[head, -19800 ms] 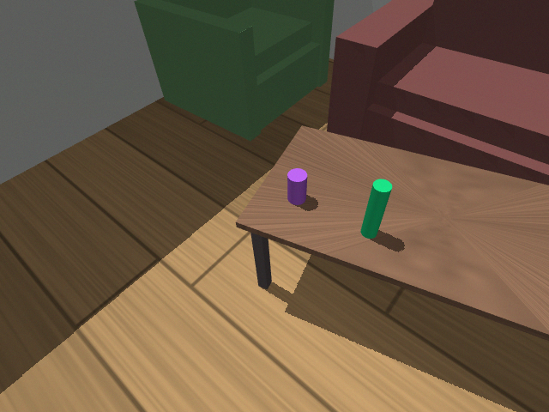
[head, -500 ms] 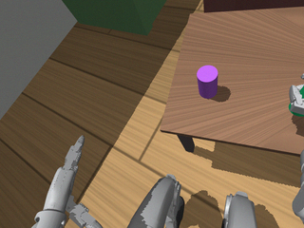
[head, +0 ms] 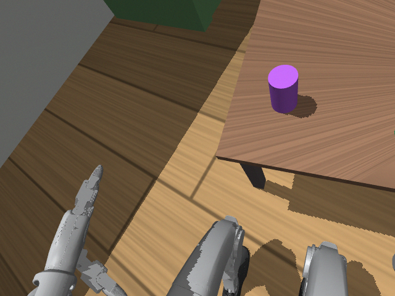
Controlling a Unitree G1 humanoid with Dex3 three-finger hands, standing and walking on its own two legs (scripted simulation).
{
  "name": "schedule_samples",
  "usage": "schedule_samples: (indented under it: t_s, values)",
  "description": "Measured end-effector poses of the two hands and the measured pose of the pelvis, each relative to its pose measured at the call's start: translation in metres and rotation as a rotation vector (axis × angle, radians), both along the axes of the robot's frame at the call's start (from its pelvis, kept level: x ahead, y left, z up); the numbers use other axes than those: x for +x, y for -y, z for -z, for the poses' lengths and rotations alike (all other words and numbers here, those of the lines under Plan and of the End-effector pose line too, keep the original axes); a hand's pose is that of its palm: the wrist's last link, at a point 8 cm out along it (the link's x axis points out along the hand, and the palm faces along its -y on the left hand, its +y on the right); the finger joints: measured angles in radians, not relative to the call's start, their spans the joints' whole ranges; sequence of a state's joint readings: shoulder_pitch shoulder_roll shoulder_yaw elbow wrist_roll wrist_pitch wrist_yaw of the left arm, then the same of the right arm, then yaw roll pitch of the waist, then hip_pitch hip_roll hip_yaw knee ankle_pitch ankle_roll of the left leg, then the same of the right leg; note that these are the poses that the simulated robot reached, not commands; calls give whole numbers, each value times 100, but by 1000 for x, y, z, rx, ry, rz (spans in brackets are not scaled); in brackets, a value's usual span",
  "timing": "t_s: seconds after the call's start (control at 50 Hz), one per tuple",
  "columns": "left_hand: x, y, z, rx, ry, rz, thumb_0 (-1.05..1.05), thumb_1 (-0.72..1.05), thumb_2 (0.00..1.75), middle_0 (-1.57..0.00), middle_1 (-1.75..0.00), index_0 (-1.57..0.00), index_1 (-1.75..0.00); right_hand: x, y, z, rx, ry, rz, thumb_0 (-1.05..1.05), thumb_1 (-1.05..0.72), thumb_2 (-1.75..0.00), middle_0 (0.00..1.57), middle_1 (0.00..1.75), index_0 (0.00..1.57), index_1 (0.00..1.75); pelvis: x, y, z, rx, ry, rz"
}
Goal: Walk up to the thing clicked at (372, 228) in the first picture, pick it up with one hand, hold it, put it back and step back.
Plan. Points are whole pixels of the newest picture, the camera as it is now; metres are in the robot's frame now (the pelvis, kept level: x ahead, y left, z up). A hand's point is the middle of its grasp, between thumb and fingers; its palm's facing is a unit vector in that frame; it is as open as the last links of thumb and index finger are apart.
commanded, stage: lower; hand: right
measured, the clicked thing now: out of the picture +0.50 -0.24 -0.02
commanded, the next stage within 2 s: loosen in 0.34 s
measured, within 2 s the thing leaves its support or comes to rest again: rests again in 0.20 s
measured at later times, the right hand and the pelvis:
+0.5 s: hand out of the picture +0.51 -0.23 -0.07, palm faces +0.29 +0.96 +0.01, open 6.5 cm; pelvis -0.01 +0.00 -0.02, yaw +0 degrees
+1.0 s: hand out of the picture +0.51 -0.23 -0.08, palm faces +0.28 +0.96 +0.01, open 13.0 cm; pelvis -0.01 +0.00 -0.03, yaw +1 degrees
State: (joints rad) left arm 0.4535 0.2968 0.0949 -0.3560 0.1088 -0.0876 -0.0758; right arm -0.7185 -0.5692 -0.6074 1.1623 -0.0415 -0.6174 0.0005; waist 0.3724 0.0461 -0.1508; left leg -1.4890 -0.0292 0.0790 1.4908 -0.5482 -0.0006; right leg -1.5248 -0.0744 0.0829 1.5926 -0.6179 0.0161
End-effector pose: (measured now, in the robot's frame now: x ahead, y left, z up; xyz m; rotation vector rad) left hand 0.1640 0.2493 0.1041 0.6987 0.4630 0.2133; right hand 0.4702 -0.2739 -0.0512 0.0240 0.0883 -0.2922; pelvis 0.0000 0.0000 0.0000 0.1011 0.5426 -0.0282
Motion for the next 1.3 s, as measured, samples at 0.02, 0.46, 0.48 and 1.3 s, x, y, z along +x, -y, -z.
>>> schedule_samples:
  t_s: [0.02, 0.46, 0.48, 1.3]
  values:
    - [0, 0, 0, 4, 0, 2, -1, -55, 7, -6, -5, -6, -6, 0, 0, 1, -1, 0, 0, -3, 2, -120, 89, 121, 92, 121, 0, 0, 1, 0, -1, -1]
    - [-3, -4, -5, 75, 31, 31, 0, -56, 8, -6, -4, -5, -6, 1, 2, 21, -1, 17, 1, -3, 3, -120, 89, 121, 92, 121, -7, -2, 19, 3, -13, -5]
    - [-4, -4, -6, 78, 35, 32, 0, -56, 8, -6, -4, -5, -6, 1, 2, 21, -2, 19, -1, -3, 3, -120, 89, 121, 92, 121, -7, -2, 19, 4, -12, -5]
    - [-14, -11, -2, 25, 15, -34, 0, -53, 6, -7, -5, -6, -6, 2, 29, -17, -37, 58, 21, -1, 47, -12, 18, 16, 18, 15, -6, -2, 10, 3, 1, -11]
